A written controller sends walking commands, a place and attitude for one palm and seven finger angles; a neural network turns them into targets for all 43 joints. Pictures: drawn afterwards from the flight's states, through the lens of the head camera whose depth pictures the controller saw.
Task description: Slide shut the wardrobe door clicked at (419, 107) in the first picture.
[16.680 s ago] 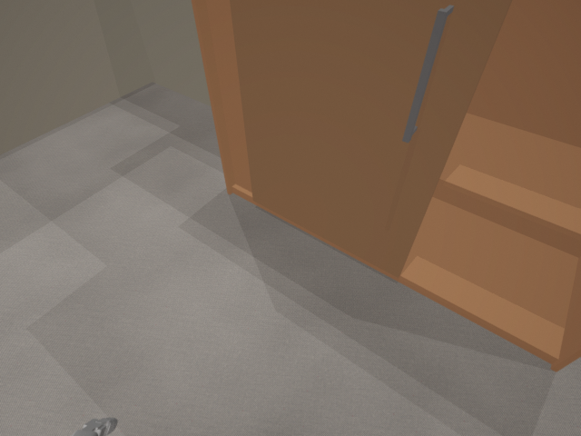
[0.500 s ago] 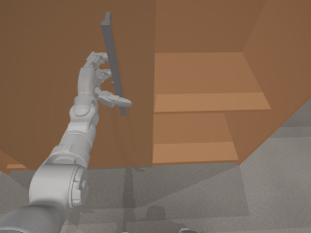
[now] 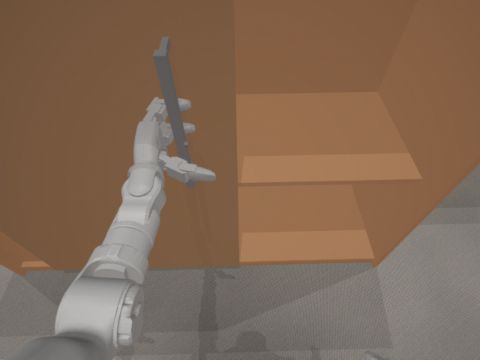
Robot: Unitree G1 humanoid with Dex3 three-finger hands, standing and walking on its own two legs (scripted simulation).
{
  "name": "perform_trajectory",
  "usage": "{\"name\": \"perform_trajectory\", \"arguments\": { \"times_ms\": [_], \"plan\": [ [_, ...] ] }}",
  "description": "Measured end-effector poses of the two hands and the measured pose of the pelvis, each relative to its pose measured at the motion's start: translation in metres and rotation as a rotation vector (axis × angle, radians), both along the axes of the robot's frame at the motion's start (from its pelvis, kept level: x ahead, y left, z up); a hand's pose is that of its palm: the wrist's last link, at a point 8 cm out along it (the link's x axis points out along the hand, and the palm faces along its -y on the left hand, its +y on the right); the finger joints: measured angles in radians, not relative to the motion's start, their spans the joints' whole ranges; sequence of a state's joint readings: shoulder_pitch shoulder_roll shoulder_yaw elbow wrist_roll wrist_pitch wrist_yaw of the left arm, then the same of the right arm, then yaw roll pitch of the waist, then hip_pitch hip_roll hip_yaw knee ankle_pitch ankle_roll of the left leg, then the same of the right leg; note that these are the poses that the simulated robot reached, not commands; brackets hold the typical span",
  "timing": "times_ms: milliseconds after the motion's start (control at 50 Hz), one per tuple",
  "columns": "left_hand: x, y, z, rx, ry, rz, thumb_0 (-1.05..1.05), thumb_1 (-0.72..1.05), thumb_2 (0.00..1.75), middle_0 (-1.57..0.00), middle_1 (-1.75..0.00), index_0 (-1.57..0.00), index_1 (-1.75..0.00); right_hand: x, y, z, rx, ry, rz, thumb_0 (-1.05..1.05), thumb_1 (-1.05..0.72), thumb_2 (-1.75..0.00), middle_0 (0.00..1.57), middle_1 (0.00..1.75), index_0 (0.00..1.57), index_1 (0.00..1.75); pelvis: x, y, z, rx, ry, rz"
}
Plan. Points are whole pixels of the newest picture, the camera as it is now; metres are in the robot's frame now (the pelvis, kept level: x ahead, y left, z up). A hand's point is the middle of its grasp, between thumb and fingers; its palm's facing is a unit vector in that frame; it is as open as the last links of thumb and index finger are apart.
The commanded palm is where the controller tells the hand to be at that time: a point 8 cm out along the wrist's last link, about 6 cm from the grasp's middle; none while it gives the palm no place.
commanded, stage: move the hooked fingers beside the handle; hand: left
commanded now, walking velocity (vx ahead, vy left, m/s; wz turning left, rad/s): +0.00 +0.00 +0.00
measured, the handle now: (180, 126) +0.51 +0.11 +0.10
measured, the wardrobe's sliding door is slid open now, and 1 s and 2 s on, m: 0.57 0.57 0.57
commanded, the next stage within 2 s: none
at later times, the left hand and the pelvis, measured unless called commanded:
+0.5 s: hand (178, 144) +0.44 +0.10 +0.12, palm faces +0.03 -1.00 -0.01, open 14.0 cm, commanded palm +0.42 +0.15 +0.11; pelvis +0.00 +0.00 +0.00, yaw -1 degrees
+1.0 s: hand (166, 140) +0.46 +0.13 +0.11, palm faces +0.02 -1.00 -0.01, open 14.0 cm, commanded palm +0.44 +0.18 +0.11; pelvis +0.00 +0.01 +0.00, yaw -1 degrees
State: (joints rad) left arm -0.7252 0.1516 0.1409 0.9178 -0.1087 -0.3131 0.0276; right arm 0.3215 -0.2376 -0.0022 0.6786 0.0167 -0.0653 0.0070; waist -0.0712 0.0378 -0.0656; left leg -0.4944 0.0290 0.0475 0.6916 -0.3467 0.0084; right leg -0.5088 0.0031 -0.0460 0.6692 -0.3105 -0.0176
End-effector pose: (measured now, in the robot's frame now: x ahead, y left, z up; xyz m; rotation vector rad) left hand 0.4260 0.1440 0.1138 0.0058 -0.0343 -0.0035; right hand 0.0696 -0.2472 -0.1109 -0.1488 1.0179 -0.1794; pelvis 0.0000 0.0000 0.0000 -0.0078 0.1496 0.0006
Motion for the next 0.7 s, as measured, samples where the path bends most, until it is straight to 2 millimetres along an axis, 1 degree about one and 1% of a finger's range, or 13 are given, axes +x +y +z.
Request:
{"name": "perform_trajectory", "arguments": {
  "times_ms": [80,160,280,360,520,700],
  "plan": [
    [0.004,-0.007,-0.001,-0.003,0.000,0.001,-0.01,-0.50,0.30,-0.30,-1.20,-0.30,-1.20,-0.001,-0.003,0.000,-0.002,0.005,-0.006,0.00,-0.91,-0.89,0.20,0.30,0.20,0.30,0.001,-0.002,0.000,0.003,0.006,-0.004],
    [0.006,-0.008,-0.002,0.003,-0.005,0.014,-0.01,-0.50,0.30,-0.30,-1.20,-0.30,-1.20,-0.008,-0.005,-0.002,0.001,0.028,-0.018,0.00,-0.91,-0.89,0.20,0.30,0.20,0.30,0.003,-0.003,0.000,0.005,0.009,-0.009],
    [0.003,-0.004,0.000,0.010,-0.017,0.020,-0.01,-0.50,0.30,-0.30,-1.20,-0.30,-1.20,-0.021,-0.007,-0.004,0.011,0.066,-0.044,0.00,-0.91,-0.89,0.20,0.30,0.20,0.30,0.006,-0.005,0.001,0.006,0.004,-0.017],
    [0.000,0.002,0.000,0.012,-0.011,0.024,-0.01,-0.50,0.30,-0.30,-1.20,-0.30,-1.20,-0.025,-0.007,-0.004,0.013,0.075,-0.053,0.00,-0.91,-0.89,0.20,0.30,0.20,0.30,0.007,-0.005,0.002,0.005,-0.003,-0.017],
    [-0.005,0.013,0.002,0.009,-0.011,0.027,-0.01,-0.50,0.30,-0.30,-1.20,-0.30,-1.20,-0.021,-0.007,-0.002,0.002,0.055,-0.045,0.00,-0.91,-0.89,0.20,0.30,0.20,0.30,0.004,-0.004,0.003,0.003,-0.014,-0.011],
    [-0.001,0.016,0.002,0.006,-0.007,0.015,-0.01,-0.50,0.30,-0.30,-1.20,-0.30,-1.20,-0.016,-0.005,0.000,-0.015,0.031,-0.029,0.00,-0.91,-0.89,0.20,0.30,0.20,0.30,-0.002,0.001,0.001,0.001,-0.009,-0.005]
  ]
}}
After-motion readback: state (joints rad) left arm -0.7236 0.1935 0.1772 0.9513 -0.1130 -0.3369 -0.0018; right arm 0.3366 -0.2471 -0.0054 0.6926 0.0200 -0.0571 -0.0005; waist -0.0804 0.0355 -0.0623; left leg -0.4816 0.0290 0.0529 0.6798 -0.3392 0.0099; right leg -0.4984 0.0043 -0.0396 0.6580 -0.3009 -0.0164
